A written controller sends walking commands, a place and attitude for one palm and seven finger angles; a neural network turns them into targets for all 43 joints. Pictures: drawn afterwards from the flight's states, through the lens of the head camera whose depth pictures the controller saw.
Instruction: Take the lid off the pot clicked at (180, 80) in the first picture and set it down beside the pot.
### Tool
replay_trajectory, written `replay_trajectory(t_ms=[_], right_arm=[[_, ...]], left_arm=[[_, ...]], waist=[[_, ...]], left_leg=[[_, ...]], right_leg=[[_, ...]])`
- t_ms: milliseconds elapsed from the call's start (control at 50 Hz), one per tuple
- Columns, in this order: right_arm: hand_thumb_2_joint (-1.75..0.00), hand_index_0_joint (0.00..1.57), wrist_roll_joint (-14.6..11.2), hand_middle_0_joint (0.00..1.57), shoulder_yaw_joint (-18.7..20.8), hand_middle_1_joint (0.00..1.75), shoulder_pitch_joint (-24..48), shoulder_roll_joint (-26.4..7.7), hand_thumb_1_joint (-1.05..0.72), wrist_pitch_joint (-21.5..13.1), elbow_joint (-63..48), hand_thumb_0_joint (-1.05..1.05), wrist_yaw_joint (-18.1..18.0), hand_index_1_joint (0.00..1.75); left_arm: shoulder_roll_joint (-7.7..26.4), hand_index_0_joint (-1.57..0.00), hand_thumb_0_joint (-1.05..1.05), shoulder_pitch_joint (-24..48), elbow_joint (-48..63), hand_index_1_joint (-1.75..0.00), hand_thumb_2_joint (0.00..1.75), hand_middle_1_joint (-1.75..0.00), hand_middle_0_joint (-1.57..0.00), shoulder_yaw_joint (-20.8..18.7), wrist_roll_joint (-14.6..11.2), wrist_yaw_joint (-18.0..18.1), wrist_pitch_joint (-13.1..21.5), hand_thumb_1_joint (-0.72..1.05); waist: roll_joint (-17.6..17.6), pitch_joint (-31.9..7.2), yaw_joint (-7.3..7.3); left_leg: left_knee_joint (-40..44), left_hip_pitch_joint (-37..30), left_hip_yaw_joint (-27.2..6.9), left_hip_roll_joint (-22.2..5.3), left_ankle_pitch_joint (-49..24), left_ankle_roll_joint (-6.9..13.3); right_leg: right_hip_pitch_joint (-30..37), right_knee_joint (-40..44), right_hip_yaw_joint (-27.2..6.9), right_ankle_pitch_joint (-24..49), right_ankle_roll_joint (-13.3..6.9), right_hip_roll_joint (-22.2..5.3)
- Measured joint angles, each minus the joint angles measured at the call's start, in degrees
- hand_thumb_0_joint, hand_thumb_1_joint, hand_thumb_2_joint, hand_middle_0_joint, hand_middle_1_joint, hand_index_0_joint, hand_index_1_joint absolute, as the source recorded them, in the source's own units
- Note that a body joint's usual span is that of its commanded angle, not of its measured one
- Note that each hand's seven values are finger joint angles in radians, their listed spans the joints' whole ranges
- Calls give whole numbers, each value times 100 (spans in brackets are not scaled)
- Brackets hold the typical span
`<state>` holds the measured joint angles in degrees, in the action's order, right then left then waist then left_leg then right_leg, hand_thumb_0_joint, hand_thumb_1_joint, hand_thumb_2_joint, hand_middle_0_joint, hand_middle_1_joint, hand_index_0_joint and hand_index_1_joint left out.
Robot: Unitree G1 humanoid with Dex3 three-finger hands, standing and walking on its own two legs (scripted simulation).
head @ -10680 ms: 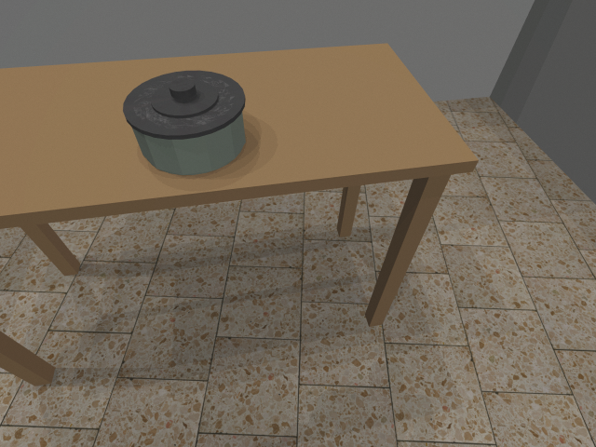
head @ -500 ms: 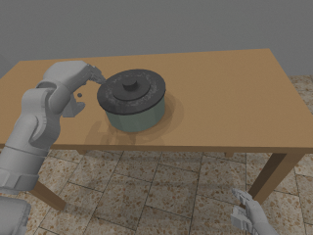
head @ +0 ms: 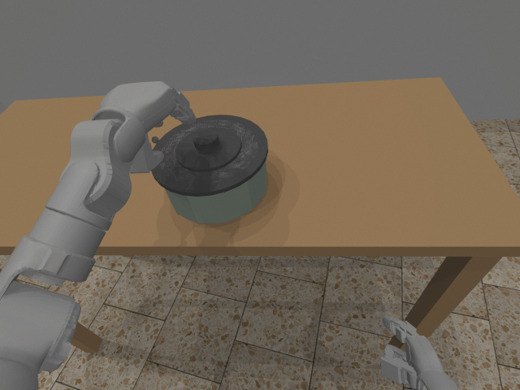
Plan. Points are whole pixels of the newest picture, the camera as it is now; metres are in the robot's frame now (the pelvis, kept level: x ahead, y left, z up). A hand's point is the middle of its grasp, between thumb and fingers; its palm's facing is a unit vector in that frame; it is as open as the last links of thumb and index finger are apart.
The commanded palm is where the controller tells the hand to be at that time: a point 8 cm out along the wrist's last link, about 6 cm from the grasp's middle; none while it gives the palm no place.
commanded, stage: move the open hand above the knob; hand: left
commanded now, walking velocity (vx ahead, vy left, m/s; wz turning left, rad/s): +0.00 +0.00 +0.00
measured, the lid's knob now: (206, 139) +0.48 +0.13 +0.14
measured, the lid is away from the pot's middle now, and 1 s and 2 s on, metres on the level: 0.00 0.00 0.00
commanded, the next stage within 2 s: lower the open fingers around the knob in 1.56 s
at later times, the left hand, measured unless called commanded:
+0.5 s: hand (194, 114) +0.46 +0.12 +0.21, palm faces -0.16 -0.04 -0.99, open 10.0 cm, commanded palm +0.43 +0.13 +0.27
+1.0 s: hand (192, 115) +0.46 +0.13 +0.21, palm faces -0.17 -0.04 -0.98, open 10.0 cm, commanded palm +0.43 +0.13 +0.27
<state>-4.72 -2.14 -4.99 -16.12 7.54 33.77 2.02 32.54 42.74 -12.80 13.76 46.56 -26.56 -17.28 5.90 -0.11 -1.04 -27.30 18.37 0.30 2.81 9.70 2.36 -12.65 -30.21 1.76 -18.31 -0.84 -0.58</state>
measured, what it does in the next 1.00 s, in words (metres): stands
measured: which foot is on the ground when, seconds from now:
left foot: down 0.00-1.00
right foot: down 0.00-1.00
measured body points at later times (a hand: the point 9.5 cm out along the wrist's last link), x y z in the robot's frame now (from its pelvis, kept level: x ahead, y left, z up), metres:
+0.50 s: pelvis +0.01 +0.00 +0.00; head +0.02 -0.04 +0.45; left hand +0.46 +0.12 +0.27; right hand +0.16 -0.24 -0.12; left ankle +0.05 +0.10 -0.74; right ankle -0.03 -0.11 -0.74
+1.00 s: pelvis +0.01 +0.00 +0.00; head +0.02 -0.05 +0.45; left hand +0.46 +0.13 +0.26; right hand +0.18 -0.24 -0.11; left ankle +0.05 +0.10 -0.74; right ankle -0.03 -0.11 -0.74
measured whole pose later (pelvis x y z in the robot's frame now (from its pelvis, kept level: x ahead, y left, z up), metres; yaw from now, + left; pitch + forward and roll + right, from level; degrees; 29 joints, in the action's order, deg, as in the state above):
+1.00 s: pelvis +0.01 +0.00 +0.00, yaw -1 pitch +2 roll +1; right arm -4.8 -1.6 -7.0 -15.8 7.3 36.1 2.0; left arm 25.6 56.1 -31.8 17.9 48.9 -25.1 -20.1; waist 5.2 -1.8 1.1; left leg -25.6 18.2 0.7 2.7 9.8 2.2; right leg -12.9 -28.9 1.2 -18.4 -1.0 -0.4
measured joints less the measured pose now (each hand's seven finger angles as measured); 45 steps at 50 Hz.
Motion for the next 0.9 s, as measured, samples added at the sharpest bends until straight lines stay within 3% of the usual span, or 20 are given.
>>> replay_trajectory(t_ms=[320, 600, 900], right_arm=[[-90, 20, 1, 19, 17, 30, -215, 46, -91, -19, 202, 1, 3, 30], [-90, 20, 21, 19, 70, 30, -446, -7, -91, -53, 318, 1, -9, 30], [-90, 20, 0, 19, 104, 30, -321, -11, -91, -36, 271, 1, 24, 30]], left_arm=[[-488, -88, 0, 960, -1166, -8, 166, -8, -89, 428, 162, 149, -194, -37], [-729, -88, 0, 1486, -2112, -8, 166, -8, -89, 340, 264, 197, -214, -37], [-745, -88, 0, 1308, -1769, -8, 166, -8, -89, 397, 234, 166, -247, -37]], waist=[[-45, -88, 148], [-73, -168, 320], [-47, -167, 228]], left_leg=[[75, 39, 30, 23, -12, 21], [173, 5, 92, -5, -1, 16], [175, -28, 59, -7, 13, -2]], right_leg=[[-63, 40, -33, 3, 17, -24], [-58, 135, -104, 21, 11, 1], [-11, 145, -73, -1, -9, 6]])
